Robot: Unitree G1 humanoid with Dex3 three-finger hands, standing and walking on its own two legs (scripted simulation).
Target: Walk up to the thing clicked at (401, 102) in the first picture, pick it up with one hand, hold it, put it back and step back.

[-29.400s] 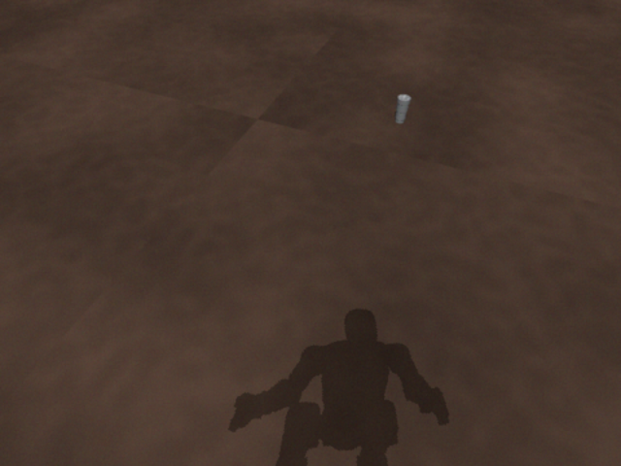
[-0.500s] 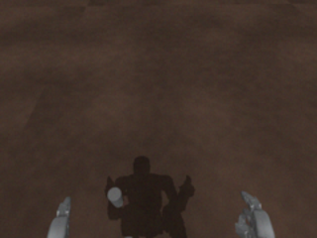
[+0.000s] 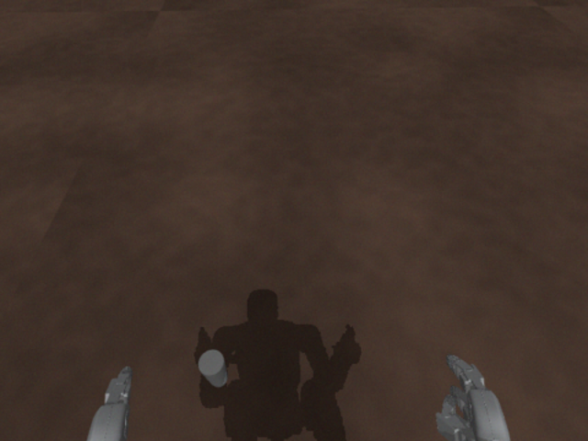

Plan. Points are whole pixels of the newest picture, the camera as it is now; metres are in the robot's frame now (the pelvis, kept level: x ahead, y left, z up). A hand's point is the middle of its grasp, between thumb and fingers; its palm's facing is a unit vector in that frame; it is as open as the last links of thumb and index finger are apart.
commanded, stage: stand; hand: left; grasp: from the side
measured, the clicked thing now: (215, 370) +0.44 +0.23 -0.65
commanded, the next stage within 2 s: none
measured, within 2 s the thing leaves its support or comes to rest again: neither
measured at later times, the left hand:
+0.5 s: hand out of the picture +0.13 +0.22 -0.10, palm faces -0.02 -0.94 -0.34, open 8.0 cm
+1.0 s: hand out of the picture +0.03 +0.27 -0.11, palm faces +0.00 -0.94 -0.34, open 7.4 cm
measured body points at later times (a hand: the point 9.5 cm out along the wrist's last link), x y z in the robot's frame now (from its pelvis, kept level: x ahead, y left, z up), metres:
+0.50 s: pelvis -0.01 +0.00 +0.01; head +0.01 +0.01 +0.46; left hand +0.13 +0.27 -0.08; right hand +0.13 -0.26 -0.09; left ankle +0.02 +0.13 -0.69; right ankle -0.01 -0.12 -0.69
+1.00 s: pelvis -0.02 +0.03 +0.05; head -0.02 +0.02 +0.50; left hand +0.03 +0.32 -0.08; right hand +0.06 -0.25 -0.09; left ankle +0.02 +0.13 -0.69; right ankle -0.01 -0.12 -0.69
